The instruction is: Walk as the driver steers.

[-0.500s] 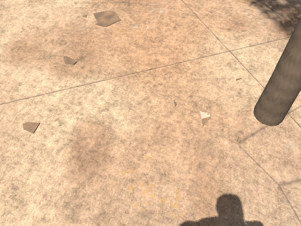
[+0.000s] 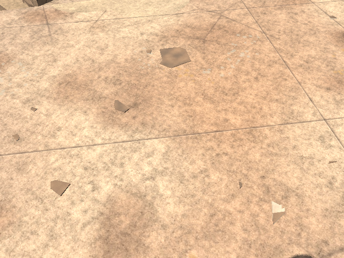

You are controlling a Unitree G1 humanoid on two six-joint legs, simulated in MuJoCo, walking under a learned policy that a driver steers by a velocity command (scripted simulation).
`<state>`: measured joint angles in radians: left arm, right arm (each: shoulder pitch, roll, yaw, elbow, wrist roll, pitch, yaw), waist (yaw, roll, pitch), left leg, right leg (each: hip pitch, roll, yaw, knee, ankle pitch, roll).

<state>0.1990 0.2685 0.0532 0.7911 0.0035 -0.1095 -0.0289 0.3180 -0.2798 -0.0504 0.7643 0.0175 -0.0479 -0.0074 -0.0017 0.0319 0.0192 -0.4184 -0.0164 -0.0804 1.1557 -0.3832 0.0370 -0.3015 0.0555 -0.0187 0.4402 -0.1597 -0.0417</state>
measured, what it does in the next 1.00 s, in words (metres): walks ahead, turning right: left foot, then right foot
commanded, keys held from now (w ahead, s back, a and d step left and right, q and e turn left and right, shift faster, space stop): w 0.16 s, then w+e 0.84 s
